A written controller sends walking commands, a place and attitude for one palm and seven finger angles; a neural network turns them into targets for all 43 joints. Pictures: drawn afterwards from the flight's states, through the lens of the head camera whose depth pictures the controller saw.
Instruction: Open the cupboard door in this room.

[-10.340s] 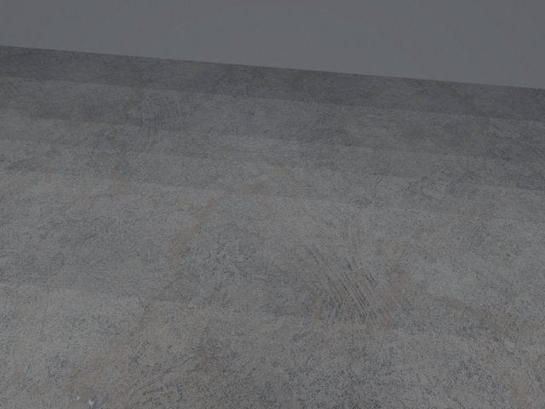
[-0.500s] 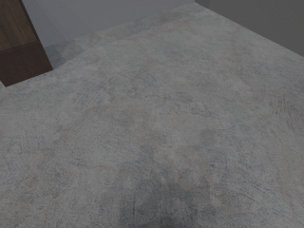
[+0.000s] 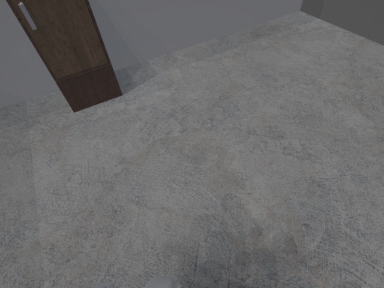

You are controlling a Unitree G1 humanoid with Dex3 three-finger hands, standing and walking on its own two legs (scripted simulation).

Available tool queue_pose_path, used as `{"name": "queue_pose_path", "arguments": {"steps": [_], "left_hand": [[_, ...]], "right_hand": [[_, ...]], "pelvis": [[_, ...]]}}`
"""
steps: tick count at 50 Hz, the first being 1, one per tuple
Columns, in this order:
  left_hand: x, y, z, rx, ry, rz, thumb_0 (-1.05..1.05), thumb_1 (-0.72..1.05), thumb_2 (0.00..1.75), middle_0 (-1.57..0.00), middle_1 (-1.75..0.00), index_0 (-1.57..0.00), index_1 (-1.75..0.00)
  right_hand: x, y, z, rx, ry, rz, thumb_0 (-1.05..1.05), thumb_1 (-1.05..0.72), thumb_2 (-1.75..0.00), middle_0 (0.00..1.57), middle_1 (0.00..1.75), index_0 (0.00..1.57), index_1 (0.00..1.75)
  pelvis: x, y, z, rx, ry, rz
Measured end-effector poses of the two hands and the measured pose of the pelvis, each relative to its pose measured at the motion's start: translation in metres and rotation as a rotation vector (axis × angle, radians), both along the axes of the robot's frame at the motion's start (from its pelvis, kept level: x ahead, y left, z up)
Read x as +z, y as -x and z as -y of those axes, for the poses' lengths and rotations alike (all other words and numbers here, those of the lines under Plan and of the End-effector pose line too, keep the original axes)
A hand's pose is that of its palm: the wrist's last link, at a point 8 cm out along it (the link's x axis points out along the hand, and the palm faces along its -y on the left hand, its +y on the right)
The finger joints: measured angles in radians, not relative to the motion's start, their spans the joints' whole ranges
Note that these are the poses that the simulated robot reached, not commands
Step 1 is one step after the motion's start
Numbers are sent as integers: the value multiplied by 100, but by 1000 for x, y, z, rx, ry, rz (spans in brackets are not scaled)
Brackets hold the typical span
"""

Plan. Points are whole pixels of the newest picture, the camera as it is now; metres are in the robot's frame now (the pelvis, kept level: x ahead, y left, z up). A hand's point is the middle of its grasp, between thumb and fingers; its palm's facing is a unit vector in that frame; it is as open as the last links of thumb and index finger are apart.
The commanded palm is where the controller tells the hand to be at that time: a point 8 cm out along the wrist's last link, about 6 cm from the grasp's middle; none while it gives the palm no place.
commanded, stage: stand and wait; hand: left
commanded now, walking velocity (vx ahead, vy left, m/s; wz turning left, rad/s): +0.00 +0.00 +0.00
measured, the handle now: (27, 15) +1.45 +1.02 -0.01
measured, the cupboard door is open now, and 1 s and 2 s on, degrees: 0 0 0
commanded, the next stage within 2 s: turn or walk to find it in 0.18 s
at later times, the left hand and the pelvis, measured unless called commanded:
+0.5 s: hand out of the picture -0.02 +0.24 -0.17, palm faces +0.18 -0.95 -0.24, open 7.4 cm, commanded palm none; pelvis -0.03 +0.03 +0.00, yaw +8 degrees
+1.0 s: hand out of the picture -0.10 +0.20 -0.16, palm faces +0.41 -0.88 -0.23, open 7.4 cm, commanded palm none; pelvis -0.06 +0.01 +0.00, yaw +23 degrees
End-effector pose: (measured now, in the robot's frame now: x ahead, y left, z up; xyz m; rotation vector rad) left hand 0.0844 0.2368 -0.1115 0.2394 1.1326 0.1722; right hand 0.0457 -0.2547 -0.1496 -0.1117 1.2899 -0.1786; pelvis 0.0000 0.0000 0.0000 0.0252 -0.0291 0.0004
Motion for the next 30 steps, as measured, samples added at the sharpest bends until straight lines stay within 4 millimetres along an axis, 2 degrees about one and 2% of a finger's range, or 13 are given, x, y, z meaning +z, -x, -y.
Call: {"name": "queue_pose_path", "arguments": {"steps": [4,8,14,17,19,23,30], "left_hand": [[-4,26,1,41,13,-45,1,91,90,-21,-30,-20,-30],[-12,55,-4,82,35,-98,1,91,90,-21,-30,-20,-30],[-39,105,-29,160,75,-198,1,91,90,-21,-30,-20,-30],[-42,121,-39,185,79,-247,1,91,90,-20,-30,-20,-30],[-39,125,-44,200,79,-251,1,91,90,-20,-30,-20,-30],[-30,122,-48,218,67,-204,1,91,90,-20,-30,-20,-30],[-15,99,-38,224,18,-71,1,91,90,-20,-30,-20,-30]], "right_hand": [[5,5,3,30,13,-33,0,-91,-90,20,30,20,30],[9,3,-5,67,31,-53,1,-91,-90,19,30,20,30],[11,-12,-37,126,61,4,0,-91,-90,19,30,20,30],[18,-15,-54,146,53,31,0,-91,-90,19,30,20,30],[20,-15,-62,160,47,35,0,-91,-90,20,30,20,30],[22,-16,-62,182,46,36,0,-93,-90,20,30,20,30],[9,-12,-38,211,23,30,0,-92,-90,20,30,20,30]], "pelvis": [[3,3,1,30,-7,-4],[4,6,-4,44,-6,-11],[-7,14,-25,68,21,-6],[-4,18,-30,72,17,2],[-1,21,-32,88,26,0],[3,28,-31,118,31,-8],[-1,40,-12,184,18,-18]]}}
